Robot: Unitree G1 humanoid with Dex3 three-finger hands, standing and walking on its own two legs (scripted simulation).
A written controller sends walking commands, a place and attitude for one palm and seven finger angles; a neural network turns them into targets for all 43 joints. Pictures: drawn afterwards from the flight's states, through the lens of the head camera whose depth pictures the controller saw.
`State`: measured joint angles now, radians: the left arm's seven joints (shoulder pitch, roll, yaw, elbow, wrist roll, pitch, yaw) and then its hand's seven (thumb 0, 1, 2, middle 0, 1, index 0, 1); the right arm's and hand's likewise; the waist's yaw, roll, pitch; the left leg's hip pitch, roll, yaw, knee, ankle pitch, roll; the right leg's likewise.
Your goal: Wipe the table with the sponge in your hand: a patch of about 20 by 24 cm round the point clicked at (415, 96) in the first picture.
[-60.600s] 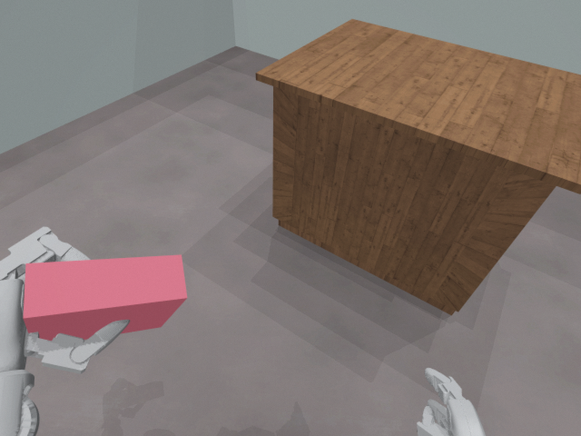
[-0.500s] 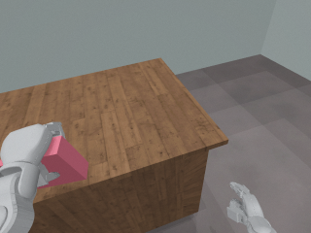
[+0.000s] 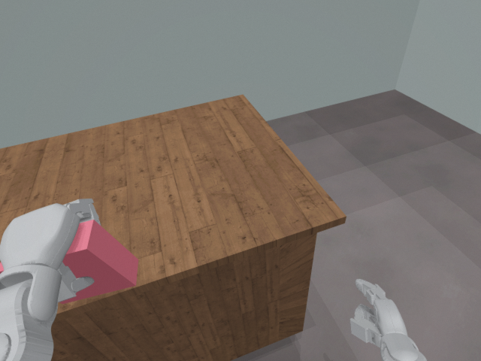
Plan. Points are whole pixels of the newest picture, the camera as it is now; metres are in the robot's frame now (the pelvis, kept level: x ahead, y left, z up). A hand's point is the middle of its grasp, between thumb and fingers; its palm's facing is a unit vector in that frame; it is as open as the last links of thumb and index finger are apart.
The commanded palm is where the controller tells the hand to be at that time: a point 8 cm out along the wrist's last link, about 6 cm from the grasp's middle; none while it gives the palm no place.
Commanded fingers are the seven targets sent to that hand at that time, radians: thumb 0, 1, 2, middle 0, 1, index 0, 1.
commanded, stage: bring the sponge back beside the body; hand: left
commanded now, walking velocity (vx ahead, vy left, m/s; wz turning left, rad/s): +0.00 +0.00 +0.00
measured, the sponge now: (85, 271) +0.19 +0.29 +0.09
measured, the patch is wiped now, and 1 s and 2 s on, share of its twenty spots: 1.00 1.00 1.00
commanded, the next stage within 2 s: step back with the hand held close in 0.04 s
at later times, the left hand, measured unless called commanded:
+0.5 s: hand (84, 228) +0.21 +0.25 +0.19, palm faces +0.33 -0.83 -0.45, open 9.0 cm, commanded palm +0.15 +0.31 +0.21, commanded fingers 0.00 0.10 1.30 -1.20 -1.60 -1.20 -1.60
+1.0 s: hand (4, 275) +0.13 +0.30 +0.19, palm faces +0.48 -0.78 -0.41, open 9.0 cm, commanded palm +0.07 +0.33 +0.21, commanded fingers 0.00 0.10 1.30 -1.20 -1.60 -1.20 -1.60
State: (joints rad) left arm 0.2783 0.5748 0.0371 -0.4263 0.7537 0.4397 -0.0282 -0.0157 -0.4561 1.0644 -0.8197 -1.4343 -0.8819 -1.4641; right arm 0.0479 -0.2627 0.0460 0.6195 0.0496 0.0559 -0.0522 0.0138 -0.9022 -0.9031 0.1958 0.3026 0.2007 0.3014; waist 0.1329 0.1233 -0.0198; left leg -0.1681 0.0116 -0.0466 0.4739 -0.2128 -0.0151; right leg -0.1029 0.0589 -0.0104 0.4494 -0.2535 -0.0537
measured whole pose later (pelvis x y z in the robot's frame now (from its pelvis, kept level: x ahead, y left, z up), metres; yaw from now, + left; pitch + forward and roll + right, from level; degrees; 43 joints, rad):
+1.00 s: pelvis -0.07 +0.04 -0.02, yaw +3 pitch +1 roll -4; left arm 0.42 0.43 0.43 -0.58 -0.04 -0.15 0.13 -0.02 -0.46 1.06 -0.82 -1.43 -0.88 -1.46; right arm 0.22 -0.21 0.00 0.55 0.01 -0.04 -0.06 0.01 -0.90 -0.90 0.20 0.30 0.20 0.30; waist 0.00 0.03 -0.05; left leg -0.51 0.00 -0.04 0.64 -0.16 0.05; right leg -0.43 0.07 -0.01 0.87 -0.40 0.02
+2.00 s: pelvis -0.33 +0.03 -0.01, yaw +1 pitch +1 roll +1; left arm 0.42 0.38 0.32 -0.51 -0.06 -0.10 0.13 -0.02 -0.46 1.06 -0.82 -1.44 -0.88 -1.47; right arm 0.25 -0.25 0.00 0.62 0.01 -0.10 -0.09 0.01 -0.90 -0.90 0.20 0.30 0.20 0.30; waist -0.04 -0.03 -0.12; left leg -0.24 0.05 0.03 0.55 -0.36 0.03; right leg -0.44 0.00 -0.07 0.68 -0.37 -0.03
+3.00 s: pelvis -0.31 +0.06 +0.00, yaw +1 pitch +0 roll -1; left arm 0.45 0.38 0.37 -0.56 -0.06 -0.13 0.14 -0.02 -0.46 1.06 -0.82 -1.44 -0.88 -1.47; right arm 0.15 -0.19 0.03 0.59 0.02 -0.07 -0.05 0.01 -0.90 -0.90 0.20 0.30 0.20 0.30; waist 0.01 0.01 0.01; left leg -0.26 0.04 0.04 0.51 -0.25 0.01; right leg -0.21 -0.01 -0.05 0.45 -0.24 0.01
